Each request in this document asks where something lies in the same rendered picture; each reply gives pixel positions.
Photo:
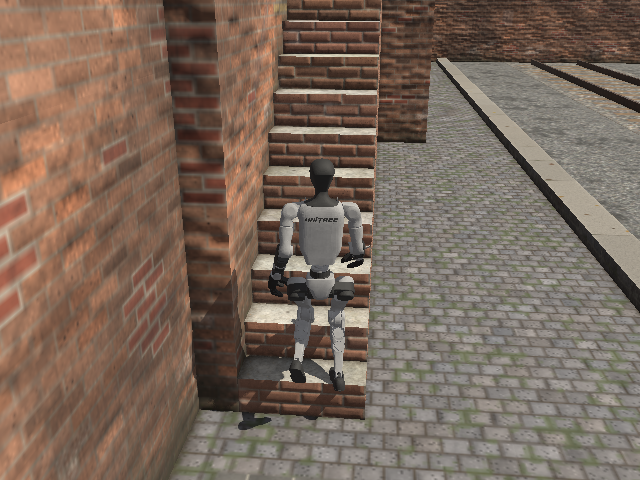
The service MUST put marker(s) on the right robot shin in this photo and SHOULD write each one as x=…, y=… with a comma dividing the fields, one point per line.
x=337, y=337

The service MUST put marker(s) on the robot left upper arm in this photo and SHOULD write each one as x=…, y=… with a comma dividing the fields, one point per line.
x=288, y=213

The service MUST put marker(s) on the robot right upper arm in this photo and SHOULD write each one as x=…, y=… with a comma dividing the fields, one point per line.
x=353, y=214

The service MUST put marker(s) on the robot torso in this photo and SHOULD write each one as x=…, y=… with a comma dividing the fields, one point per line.
x=320, y=241

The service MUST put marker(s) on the robot right forearm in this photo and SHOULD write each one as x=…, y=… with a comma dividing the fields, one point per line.
x=359, y=257

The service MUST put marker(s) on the robot left forearm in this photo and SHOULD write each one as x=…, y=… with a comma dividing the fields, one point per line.
x=279, y=265

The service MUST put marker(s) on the robot right hand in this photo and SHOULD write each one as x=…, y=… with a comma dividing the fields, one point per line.
x=348, y=257

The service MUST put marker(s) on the robot left hand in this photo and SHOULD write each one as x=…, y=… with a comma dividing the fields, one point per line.
x=273, y=283

